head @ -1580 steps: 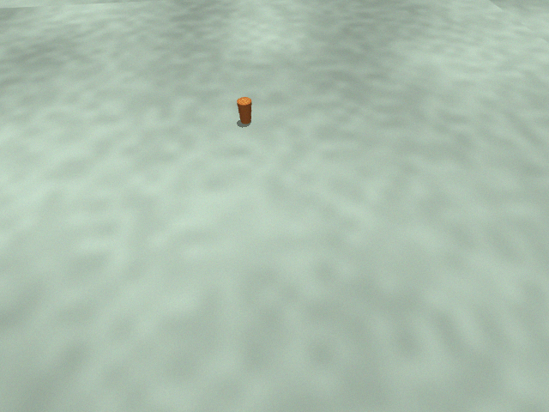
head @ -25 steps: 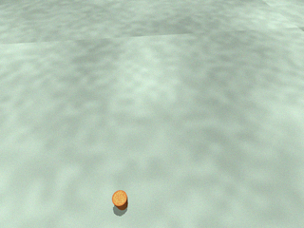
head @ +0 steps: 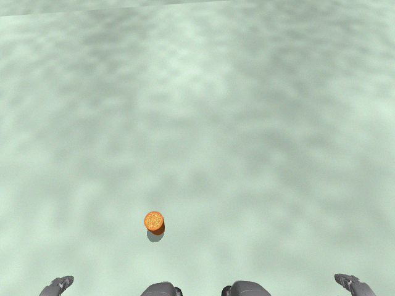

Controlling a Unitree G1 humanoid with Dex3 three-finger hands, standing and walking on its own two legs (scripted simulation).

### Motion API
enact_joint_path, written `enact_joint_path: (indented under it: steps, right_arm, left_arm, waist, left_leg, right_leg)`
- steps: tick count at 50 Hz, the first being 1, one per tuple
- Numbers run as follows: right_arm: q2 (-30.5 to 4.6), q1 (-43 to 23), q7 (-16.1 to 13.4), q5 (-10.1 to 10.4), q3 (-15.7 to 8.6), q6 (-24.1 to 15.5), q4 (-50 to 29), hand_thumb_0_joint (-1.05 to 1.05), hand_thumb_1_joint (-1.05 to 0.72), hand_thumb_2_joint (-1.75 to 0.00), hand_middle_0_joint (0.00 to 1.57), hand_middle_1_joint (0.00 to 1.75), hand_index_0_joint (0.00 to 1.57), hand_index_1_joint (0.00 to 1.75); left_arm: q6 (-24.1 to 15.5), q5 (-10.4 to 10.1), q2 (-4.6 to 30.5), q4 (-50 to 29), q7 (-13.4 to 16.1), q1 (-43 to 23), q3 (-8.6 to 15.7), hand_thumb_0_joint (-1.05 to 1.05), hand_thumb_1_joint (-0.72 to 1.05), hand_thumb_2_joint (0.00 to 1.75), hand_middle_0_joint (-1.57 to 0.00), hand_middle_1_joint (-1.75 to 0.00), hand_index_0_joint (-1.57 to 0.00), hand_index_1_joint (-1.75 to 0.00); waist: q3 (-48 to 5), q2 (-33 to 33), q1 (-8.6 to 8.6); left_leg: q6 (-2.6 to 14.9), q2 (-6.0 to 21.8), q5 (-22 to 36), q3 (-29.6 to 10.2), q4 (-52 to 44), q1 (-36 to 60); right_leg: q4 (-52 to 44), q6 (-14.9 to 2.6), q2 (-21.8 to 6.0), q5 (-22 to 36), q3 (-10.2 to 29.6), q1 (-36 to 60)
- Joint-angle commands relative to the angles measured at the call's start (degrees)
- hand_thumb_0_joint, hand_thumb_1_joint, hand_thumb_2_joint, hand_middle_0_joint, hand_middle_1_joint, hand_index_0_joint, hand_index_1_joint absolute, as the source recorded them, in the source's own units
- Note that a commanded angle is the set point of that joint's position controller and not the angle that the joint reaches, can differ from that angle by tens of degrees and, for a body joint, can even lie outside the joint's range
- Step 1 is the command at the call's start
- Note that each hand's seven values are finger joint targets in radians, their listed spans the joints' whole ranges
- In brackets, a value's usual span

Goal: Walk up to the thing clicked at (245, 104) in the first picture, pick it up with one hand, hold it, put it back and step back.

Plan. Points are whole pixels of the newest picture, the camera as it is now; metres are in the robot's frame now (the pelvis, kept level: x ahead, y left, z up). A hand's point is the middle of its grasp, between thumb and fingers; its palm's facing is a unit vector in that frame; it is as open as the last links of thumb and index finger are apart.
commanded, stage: step back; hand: left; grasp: from the side
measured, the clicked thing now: (156, 224) +0.43 +0.21 -0.70
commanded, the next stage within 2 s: none
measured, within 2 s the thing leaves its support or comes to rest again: neither
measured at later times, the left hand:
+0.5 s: hand out of the picture +0.04 +0.31 -0.16, palm faces -0.07 -0.93 -0.36, open 7.4 cm
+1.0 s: hand out of the picture -0.06 +0.32 -0.15, palm faces -0.03 -0.93 -0.38, open 7.4 cm
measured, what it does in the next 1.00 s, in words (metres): walks backwards: left foot, then right foot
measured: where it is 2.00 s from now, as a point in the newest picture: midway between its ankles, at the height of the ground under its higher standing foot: outside the picture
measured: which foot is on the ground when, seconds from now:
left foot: down 0.00-0.00, up 0.02-0.20, down 0.22-0.66, up 0.68-0.96, down 0.98-1.00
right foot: down 0.00-0.24, up 0.26-0.60, down 0.62-1.00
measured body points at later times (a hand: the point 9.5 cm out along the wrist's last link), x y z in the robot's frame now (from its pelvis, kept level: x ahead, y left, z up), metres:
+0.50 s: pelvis -0.09 +0.06 +0.00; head -0.01 +0.07 +0.44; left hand +0.04 +0.36 -0.13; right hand -0.03 -0.26 -0.12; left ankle -0.09 +0.15 -0.73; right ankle -0.13 -0.07 -0.67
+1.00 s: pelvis -0.21 +0.06 -0.01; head -0.14 +0.07 +0.43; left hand -0.06 +0.36 -0.12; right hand -0.11 -0.26 -0.12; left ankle -0.21 +0.18 -0.74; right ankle -0.13 -0.06 -0.73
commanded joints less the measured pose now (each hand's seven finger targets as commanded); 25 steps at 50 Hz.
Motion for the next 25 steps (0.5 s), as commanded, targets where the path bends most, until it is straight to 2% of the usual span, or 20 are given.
enact_joint_path:
  steps: [1,2,3,5,8,9,10,11,12,13,14,15,16,17,18,19,20,22,23,25]
  right_arm:
    - [-9.4,3.7,-0.5,-0.7,-3.0,0.5,-4.8,0.0,-0.9,-0.9,0.2,0.3,0.2,0.3]
    - [-9.7,5.6,-0.4,-0.5,-3.0,0.7,-4.7,0.0,-0.9,-0.9,0.2,0.3,0.2,0.3]
    - [-10.3,6.7,-0.2,0.0,-3.2,0.6,-4.6,0.0,-0.9,-0.9,0.2,0.3,0.2,0.3]
    - [-10.5,9.2,-0.4,0.6,-3.5,0.3,-4.7,0.0,-0.9,-0.9,0.2,0.3,0.2,0.3]
    - [-10.3,10.5,-0.8,-0.3,-3.0,-0.6,-5.5,0.0,-0.9,-0.9,0.2,0.3,0.2,0.3]
    - [-9.8,11.5,-1.1,-1.0,-3.2,-1.0,-5.2,0.0,-0.9,-0.9,0.2,0.3,0.2,0.3]
    - [-9.6,11.7,-1.3,-1.7,-3.5,-1.5,-4.8,0.0,-0.9,-0.9,0.2,0.3,0.2,0.3]
    - [-10.8,10.7,-1.5,-2.6,-4.0,-1.8,-5.2,0.0,-0.9,-0.9,0.2,0.3,0.2,0.3]
    - [-15.5,10.3,-1.8,-3.7,-5.1,-2.1,-6.1,0.0,-0.9,-0.9,0.2,0.3,0.2,0.3]
    - [-17.3,8.1,-1.8,-3.6,-5.3,-2.0,-7.0,0.0,-0.9,-0.9,0.2,0.3,0.2,0.3]
    - [-19.8,8.6,-1.8,-2.8,-5.6,-2.1,-8.3,0.0,-0.9,-0.9,0.2,0.3,0.2,0.3]
    - [-18.9,7.3,-2.1,-2.6,-5.7,-2.1,-8.3,0.0,-0.9,-0.9,0.2,0.3,0.2,0.3]
    - [-16.3,5.0,-2.4,-2.5,-4.9,-2.3,-8.7,0.0,-0.9,-0.9,0.2,0.3,0.2,0.3]
    - [-14.1,2.3,-2.8,-3.0,-4.2,-2.4,-9.6,0.0,-0.9,-0.9,0.2,0.3,0.2,0.3]
    - [-13.2,2.1,-3.0,-2.4,-3.9,-2.5,-10.1,0.0,-0.9,-0.9,0.2,0.3,0.2,0.3]
    - [-12.5,2.4,-3.2,-2.1,-3.9,-2.6,-10.4,0.0,-0.9,-0.9,0.2,0.3,0.2,0.3]
    - [-12.3,4.6,-3.4,-1.9,-3.9,-2.6,-10.1,0.0,-0.9,-0.9,0.2,0.3,0.2,0.3]
    - [-12.1,7.5,-3.6,-1.5,-4.1,-2.5,-10.2,0.0,-0.9,-0.9,0.2,0.3,0.2,0.3]
    - [-12.7,8.3,-3.7,-1.3,-4.3,-2.5,-10.3,0.0,-0.9,-0.9,0.2,0.3,0.2,0.3]
    - [-13.2,9.7,-3.8,-1.3,-4.5,-2.4,-10.5,0.0,-0.9,-0.9,0.2,0.3,0.2,0.3]
  left_arm:
    - [-1.3,1.7,18.2,-6.6,1.1,-0.8,4.3,0.0,0.9,0.9,-0.2,-0.3,-0.2,-0.3]
    - [-1.4,1.9,17.6,-7.5,1.2,-1.9,4.4,0.0,0.9,0.9,-0.2,-0.3,-0.2,-0.3]
    - [-1.2,1.8,16.5,-8.7,1.2,-3.9,4.3,0.0,0.9,0.9,-0.2,-0.3,-0.2,-0.3]
    - [-1.1,2.2,15.1,-9.9,1.6,-5.8,4.0,0.0,0.9,0.9,-0.2,-0.3,-0.2,-0.3]
    - [-0.4,2.1,14.5,-11.2,1.7,-3.0,4.0,0.0,0.9,0.9,-0.2,-0.3,-0.2,-0.3]
    - [0.1,1.5,14.5,-11.4,1.6,-3.7,3.8,0.0,0.9,0.9,-0.2,-0.3,-0.2,-0.3]
    - [0.8,0.8,14.1,-11.5,1.3,-3.2,3.5,0.0,0.9,0.9,-0.2,-0.3,-0.2,-0.3]
    - [1.4,0.2,12.1,-11.7,1.0,-1.3,3.2,0.0,0.9,0.9,-0.2,-0.3,-0.2,-0.3]
    - [1.5,-0.2,9.6,-12.6,1.1,-0.3,2.7,0.0,0.9,0.9,-0.2,-0.3,-0.2,-0.3]
    - [1.8,0.0,9.6,-11.7,1.5,0.0,2.9,0.0,0.9,0.9,-0.2,-0.3,-0.2,-0.3]
    - [1.5,0.6,10.2,-12.5,2.1,-1.2,3.2,0.0,0.9,0.9,-0.2,-0.3,-0.2,-0.3]
    - [1.4,1.2,11.1,-12.2,2.3,-4.0,3.4,0.0,0.9,0.9,-0.2,-0.3,-0.2,-0.3]
    - [1.3,0.9,11.5,-11.9,2.1,-4.0,3.7,0.0,0.9,0.9,-0.2,-0.3,-0.2,-0.3]
    - [1.4,0.2,10.9,-11.0,1.8,-0.8,3.6,0.0,0.9,0.9,-0.2,-0.3,-0.2,-0.3]
    - [1.4,0.0,10.5,-11.1,1.6,1.5,3.6,0.0,0.9,0.9,-0.2,-0.3,-0.2,-0.3]
    - [1.2,0.2,10.6,-11.2,1.6,2.8,3.8,0.0,0.9,0.9,-0.2,-0.3,-0.2,-0.3]
    - [1.0,0.5,10.3,-11.7,1.5,2.1,3.9,0.0,0.9,0.9,-0.2,-0.3,-0.2,-0.3]
    - [0.5,0.8,9.7,-13.0,1.4,0.4,3.9,0.0,0.9,0.9,-0.2,-0.3,-0.2,-0.3]
    - [0.2,0.8,9.5,-13.5,1.3,0.6,3.7,0.0,0.9,0.9,-0.2,-0.3,-0.2,-0.3]
    - [-0.1,0.8,9.2,-14.3,1.2,0.5,3.7,0.0,0.9,0.9,-0.2,-0.3,-0.2,-0.3]
  waist:
    - [-12.1,-12.4,1.53]
    - [-11.5,-11.5,0.41]
    - [-11.8,-10.4,-0.17]
    - [-12.4,-11.6,-0.97]
    - [-14.7,-10.0,0.29]
    - [-14.6,-9.3,-0.88]
    - [-13.8,-6.2,-1.39]
    - [-12.8,-0.3,-0.13]
    - [-12.1,12.5,0.59]
    - [-11.1,8.8,1.21]
    - [-11.8,12.6,-1.91]
    - [-10.4,11.3,-2.54]
    - [-9.5,10.1,-1.28]
    - [-9.7,9.1,0.97]
    - [-10.1,9.2,2.32]
    - [-11.0,7.9,2.5]
    - [-11.9,7.5,1.15]
    - [-12.1,6.5,-0.81]
    - [-12.7,6.4,-1.18]
    - [-13.2,5.9,-2.08]
  left_leg:
    - [0.84,-4.6,-19.3,-4.6,26.1,-0.1]
    - [1.2,-3.3,-19.4,-6.8,27.5,-0.1]
    - [1.31,-4.0,-18.6,-6.9,29.2,0.6]
    - [0.67,-3.1,-16.4,-6.2,26.9,-0.7]
    - [0.07,-0.5,-12.7,-4.4,8.1,-1.8]
    - [0.16,-0.2,-6.9,-3.3,-0.9,0.1]
    - [-0.32,-1.3,2.3,-1.0,-10.2,3.6]
    - [-0.81,1.8,12.5,-6.6,-12.8,7.7]
    - [1.31,11.6,28.6,-20.6,-12.4,13.0]
    - [4.47,14.5,35.2,-21.0,-9.9,13.0]
    - [10.09,20.1,37.5,-25.3,-10.5,8.8]
    - [11.22,19.9,32.2,-25.4,-12.2,5.2]
    - [10.23,16.6,33.8,-20.1,-10.2,6.8]
    - [8.25,12.6,36.7,-14.9,-7.7,9.5]
    - [8.27,12.1,38.4,-13.5,-6.1,12.3]
    - [9.13,12.2,38.2,-13.1,-5.0,14.6]
    - [10.06,12.7,38.8,-14.2,-3.8,17.3]
    - [10.8,13.2,39.0,-14.8,-3.0,20.6]
    - [11.95,14.2,39.3,-15.2,-2.4,22.2]
    - [12.71,14.9,38.4,-15.2,-1.4,22.7]
  right_leg:
    - [-13.9,-16.81,-23.2,21.4,24.2,-1.0]
    - [-12.8,-16.47,-22.7,20.8,22.1,-2.6]
    - [-11.5,-15.42,-20.3,21.1,18.1,-3.2]
    - [-9.3,-12.59,-17.0,20.1,14.9,-1.1]
    - [-3.8,-9.14,-15.0,21.4,14.1,8.4]
    - [-1.0,-7.53,-13.8,21.0,12.6,8.8]
    - [3.1,-5.88,-11.1,20.0,9.7,7.6]
    - [9.0,-3.53,-6.7,13.6,7.2,2.2]
    - [17.3,-1.21,1.6,-6.1,4.8,-9.8]
    - [21.4,-0.25,6.6,-19.0,7.7,-14.3]
    - [26.9,0.59,6.7,-23.6,10.6,-12.8]
    - [31.7,0.44,6.5,-21.9,13.1,-12.0]
    - [33.5,0.18,6.3,-18.6,13.7,-12.7]
    - [35.2,-0.15,6.7,-15.0,14.0,-14.5]
    - [36.4,-0.21,6.9,-13.1,13.2,-15.8]
    - [36.5,0.06,6.9,-12.7,12.4,-16.2]
    - [34.4,0.83,6.5,-13.4,11.7,-16.0]
    - [29.6,1.84,5.9,-14.0,10.8,-16.2]
    - [26.8,2.13,5.4,-14.4,10.2,-16.2]
    - [19.9,2.09,4.1,-14.4,8.8,-14.4]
